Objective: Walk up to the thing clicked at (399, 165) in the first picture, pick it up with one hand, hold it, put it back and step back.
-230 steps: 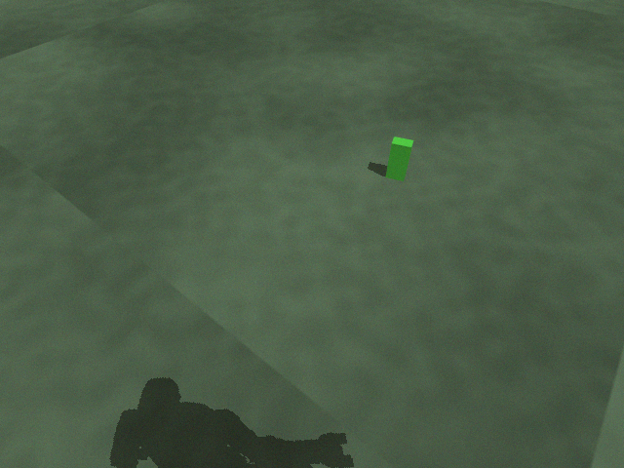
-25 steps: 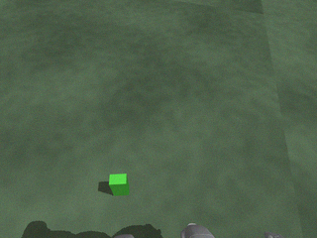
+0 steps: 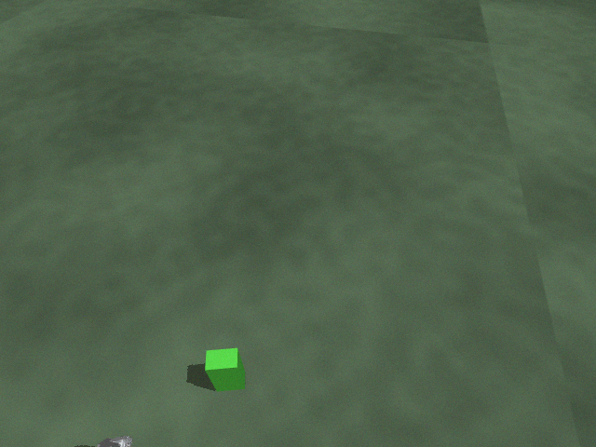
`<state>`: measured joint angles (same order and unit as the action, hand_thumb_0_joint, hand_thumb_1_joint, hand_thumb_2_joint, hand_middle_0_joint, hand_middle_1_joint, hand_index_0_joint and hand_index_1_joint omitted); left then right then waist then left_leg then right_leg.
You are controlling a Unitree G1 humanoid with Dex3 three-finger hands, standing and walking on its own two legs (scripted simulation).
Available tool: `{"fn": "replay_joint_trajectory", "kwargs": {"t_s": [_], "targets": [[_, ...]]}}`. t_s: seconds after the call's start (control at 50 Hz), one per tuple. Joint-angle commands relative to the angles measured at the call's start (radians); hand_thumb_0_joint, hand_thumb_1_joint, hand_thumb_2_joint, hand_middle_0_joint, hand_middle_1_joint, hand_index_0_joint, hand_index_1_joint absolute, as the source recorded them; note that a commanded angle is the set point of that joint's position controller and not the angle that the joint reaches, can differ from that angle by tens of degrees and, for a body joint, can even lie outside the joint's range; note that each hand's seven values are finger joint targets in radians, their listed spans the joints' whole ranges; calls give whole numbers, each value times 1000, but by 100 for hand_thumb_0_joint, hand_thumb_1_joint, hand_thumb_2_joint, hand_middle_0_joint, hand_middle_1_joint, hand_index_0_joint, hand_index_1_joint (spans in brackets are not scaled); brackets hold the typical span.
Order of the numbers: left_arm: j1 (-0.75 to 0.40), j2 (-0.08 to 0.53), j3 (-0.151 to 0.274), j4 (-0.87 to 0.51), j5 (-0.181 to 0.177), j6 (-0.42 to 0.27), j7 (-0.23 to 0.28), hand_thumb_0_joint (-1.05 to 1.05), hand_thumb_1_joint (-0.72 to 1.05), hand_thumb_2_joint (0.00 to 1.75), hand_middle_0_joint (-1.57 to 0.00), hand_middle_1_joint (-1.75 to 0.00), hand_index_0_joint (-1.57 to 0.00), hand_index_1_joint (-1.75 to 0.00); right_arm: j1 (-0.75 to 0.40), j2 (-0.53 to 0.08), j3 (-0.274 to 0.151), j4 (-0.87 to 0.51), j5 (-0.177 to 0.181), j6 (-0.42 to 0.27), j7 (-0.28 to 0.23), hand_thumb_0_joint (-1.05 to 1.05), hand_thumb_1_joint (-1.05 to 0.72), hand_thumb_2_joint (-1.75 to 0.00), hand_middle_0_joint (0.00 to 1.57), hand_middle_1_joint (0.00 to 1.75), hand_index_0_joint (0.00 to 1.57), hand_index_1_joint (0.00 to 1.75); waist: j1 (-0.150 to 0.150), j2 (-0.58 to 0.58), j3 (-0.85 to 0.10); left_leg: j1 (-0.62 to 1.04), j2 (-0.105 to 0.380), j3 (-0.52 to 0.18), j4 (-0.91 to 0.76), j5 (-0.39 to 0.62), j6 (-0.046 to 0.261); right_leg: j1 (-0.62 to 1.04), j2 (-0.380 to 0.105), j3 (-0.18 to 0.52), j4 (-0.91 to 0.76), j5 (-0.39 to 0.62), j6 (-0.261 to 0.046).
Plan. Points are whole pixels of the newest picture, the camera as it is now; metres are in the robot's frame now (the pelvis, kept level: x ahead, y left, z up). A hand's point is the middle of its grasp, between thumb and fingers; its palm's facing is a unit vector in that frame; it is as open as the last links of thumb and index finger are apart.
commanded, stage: walk up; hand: left
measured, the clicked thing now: (226, 370) +0.44 +0.23 -0.67
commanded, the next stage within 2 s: stand in 0.72 s
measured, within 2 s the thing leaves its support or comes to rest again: neither
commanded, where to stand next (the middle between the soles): +0.08 +0.01 m, yaw +1 degrees
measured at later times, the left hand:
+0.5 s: hand out of the picture +0.08 +0.25 -0.15, palm faces +0.00 -0.94 -0.33, open 7.4 cm
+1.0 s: hand out of the picture +0.10 +0.25 -0.15, palm faces -0.01 -0.94 -0.34, open 7.4 cm
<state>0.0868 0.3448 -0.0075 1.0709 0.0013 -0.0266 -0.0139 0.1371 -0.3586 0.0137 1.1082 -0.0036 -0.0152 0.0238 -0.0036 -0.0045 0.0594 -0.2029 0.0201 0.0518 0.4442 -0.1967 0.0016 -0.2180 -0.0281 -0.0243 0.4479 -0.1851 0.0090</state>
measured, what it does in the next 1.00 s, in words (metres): stands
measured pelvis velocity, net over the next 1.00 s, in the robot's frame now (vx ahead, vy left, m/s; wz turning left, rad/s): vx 0.03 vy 0.00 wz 0.01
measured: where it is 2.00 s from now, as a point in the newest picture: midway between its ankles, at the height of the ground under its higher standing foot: outside the picture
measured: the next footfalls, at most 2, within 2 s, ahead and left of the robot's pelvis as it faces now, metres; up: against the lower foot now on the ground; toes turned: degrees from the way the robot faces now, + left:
none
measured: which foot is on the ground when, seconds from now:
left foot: down 0.00-1.00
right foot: down 0.00-1.00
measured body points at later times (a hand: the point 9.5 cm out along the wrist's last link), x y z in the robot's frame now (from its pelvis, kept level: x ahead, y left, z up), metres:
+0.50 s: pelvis +0.01 +0.00 +0.01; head +0.02 +0.00 +0.46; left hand +0.08 +0.30 -0.12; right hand +0.10 -0.29 -0.13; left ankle +0.03 +0.12 -0.74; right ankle +0.04 -0.13 -0.74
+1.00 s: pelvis +0.03 +0.00 +0.01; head +0.04 +0.00 +0.46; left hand +0.10 +0.30 -0.12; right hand +0.10 -0.30 -0.13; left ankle +0.03 +0.12 -0.74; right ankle +0.04 -0.13 -0.74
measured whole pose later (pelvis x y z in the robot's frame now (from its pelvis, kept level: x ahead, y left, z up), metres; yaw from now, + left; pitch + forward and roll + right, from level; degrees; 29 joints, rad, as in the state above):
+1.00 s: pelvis +0.03 +0.00 +0.01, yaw +1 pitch -2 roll +0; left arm 0.10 0.34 0.00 1.16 0.01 -0.02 -0.01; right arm 0.10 -0.35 0.00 1.17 -0.01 -0.01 0.01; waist 0.00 0.00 0.03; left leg -0.12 0.01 0.04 0.30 -0.16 0.00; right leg -0.13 -0.03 -0.03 0.32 -0.16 0.02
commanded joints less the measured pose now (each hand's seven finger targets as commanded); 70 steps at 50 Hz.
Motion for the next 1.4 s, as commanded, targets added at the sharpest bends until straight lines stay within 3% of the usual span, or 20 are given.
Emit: {"fn": "replay_joint_trajectory", "kwargs": {"t_s": [0.0,0.32,0.58,0.68,0.78,1.0,1.08,1.16,1.3,1.38], "targets": [[-40,225,48,-21,-4,-14,13,0,90,90,-20,-30,-20,-30,-77,-211,-46,-39,-1,-35,-18,0,-90,-90,20,30,20,30,14,18,-95,18,111,-128,-135,38,28,72,-105,123,-120,73,-44],[-73,208,45,37,2,-8,13,0,90,90,-20,-30,-20,-30,-99,-209,-51,7,0,-22,-22,0,-90,-90,20,30,20,30,-4,-11,-92,80,117,-115,-171,49,22,74,-108,113,-193,75,-27],[-48,203,49,47,5,-4,15,0,90,90,-20,-30,-20,-30,-115,-204,-55,9,-1,-21,-23,0,-90,-90,20,30,20,30,3,-4,-67,73,118,-125,-202,35,17,76,-98,98,-199,53,-19],[-50,201,50,40,7,-7,16,0,90,90,-20,-30,-20,-30,-106,-198,-55,6,-1,-20,-23,0,-90,-90,20,30,20,30,1,-8,-98,91,117,-116,-191,74,18,101,-108,98,-196,107,-17],[-35,208,46,38,9,-3,20,0,90,90,-20,-30,-20,-30,-118,-201,-54,-5,-9,-17,-25,0,-90,-90,20,30,20,30,3,15,-69,47,118,-130,-221,-18,13,83,-103,87,-185,16,-17],[-30,209,43,23,7,-10,22,0,90,90,-20,-30,-20,-30,-98,-205,-53,-5,-6,-23,-28,0,-90,-90,20,30,20,30,-1,-4,-121,118,131,-115,-174,205,16,122,-122,88,-173,174,-23],[-32,210,44,23,7,-8,23,0,90,90,-20,-30,-20,-30,-94,-208,-51,-2,-6,-21,-30,0,-90,-90,20,30,20,30,-2,5,-110,111,126,-109,-176,203,12,126,-123,88,-181,188,-20],[-30,209,44,23,5,-4,22,0,90,90,-20,-30,-20,-30,-96,-209,-51,-1,-7,-20,-31,0,-90,-90,20,30,20,30,-1,13,-92,105,124,-109,-188,154,8,111,-120,88,-190,140,-19],[-33,208,44,20,8,-9,25,0,90,90,-20,-30,-20,-30,-98,-208,-52,-7,-5,-20,-31,0,-90,-90,20,30,20,30,-1,-5,-119,136,133,-108,-174,233,14,134,-124,83,-186,214,-19],[-34,212,44,20,5,-10,26,0,90,90,-20,-30,-20,-30,-96,-201,-49,-9,-4,-18,-29,0,-90,-90,20,30,20,30,-3,4,-94,121,125,-107,-183,191,8,125,-121,85,-199,182,-15]]}}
